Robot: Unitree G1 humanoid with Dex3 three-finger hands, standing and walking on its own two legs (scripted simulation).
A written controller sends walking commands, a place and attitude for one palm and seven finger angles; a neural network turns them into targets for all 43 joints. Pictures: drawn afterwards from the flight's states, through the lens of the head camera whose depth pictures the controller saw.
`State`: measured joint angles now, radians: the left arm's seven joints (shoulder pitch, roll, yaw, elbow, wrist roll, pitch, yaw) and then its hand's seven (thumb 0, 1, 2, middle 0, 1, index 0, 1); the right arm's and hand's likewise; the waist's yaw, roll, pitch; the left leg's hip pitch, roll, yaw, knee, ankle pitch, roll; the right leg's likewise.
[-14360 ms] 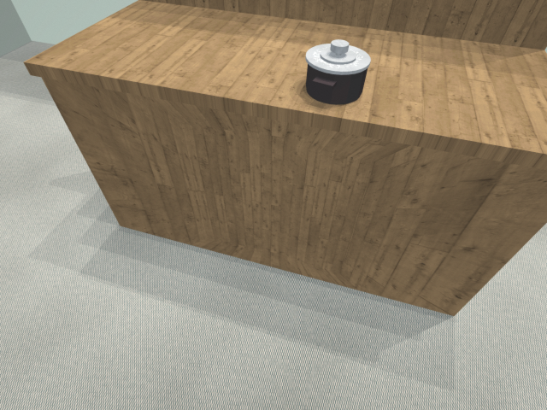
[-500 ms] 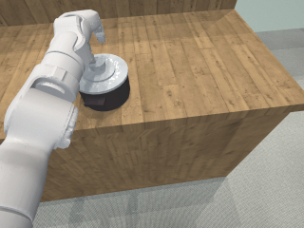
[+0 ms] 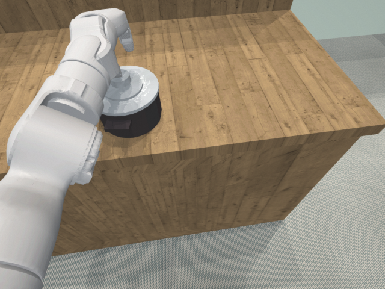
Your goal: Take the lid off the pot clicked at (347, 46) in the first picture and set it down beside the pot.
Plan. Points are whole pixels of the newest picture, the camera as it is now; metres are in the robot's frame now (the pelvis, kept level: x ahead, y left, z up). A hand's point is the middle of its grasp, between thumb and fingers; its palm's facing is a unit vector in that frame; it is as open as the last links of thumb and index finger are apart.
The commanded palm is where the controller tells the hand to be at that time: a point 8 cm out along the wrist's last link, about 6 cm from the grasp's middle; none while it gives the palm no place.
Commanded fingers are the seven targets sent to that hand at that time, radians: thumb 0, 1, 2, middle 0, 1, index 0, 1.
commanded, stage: move the open hand above the knob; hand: left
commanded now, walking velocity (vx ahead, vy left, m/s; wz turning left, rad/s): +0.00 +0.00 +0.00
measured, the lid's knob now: (119, 78) +0.53 +0.10 +0.15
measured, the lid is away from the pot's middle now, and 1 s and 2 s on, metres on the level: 0.00 0.00 0.00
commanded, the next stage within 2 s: none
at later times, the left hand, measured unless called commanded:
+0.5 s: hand (108, 55) +0.52 +0.11 +0.21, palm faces -0.28 -0.06 -0.96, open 10.2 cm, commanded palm +0.51 +0.11 +0.27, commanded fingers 0.00 -0.20 1.18 -0.71 -0.28 -0.71 -0.28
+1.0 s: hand (115, 56) +0.51 +0.09 +0.21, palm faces -0.27 -0.05 -0.96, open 10.2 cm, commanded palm +0.51 +0.09 +0.27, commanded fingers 0.00 -0.20 1.18 -0.71 -0.28 -0.71 -0.28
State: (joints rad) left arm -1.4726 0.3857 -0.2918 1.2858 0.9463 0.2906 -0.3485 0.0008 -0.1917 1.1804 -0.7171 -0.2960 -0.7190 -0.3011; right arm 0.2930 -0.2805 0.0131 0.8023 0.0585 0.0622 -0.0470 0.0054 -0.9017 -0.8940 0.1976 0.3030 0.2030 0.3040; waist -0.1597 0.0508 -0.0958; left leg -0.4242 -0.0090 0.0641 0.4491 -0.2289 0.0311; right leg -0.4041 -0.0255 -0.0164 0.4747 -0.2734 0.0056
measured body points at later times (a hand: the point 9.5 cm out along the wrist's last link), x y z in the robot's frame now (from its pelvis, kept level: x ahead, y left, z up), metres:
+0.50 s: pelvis +0.01 +0.00 +0.00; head +0.05 -0.03 +0.45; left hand +0.53 +0.11 +0.27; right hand +0.03 -0.27 -0.14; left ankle -0.01 +0.10 -0.74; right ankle -0.04 -0.12 -0.74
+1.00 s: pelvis +0.00 +0.00 +0.00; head +0.05 -0.03 +0.45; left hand +0.52 +0.09 +0.27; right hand +0.04 -0.26 -0.14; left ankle -0.01 +0.10 -0.74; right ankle -0.04 -0.12 -0.74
